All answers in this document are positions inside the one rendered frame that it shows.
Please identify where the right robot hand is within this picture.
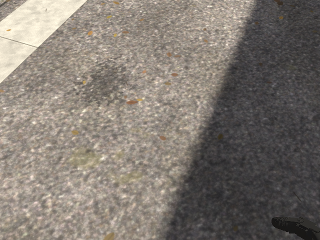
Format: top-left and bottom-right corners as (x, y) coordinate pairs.
(271, 216), (320, 240)

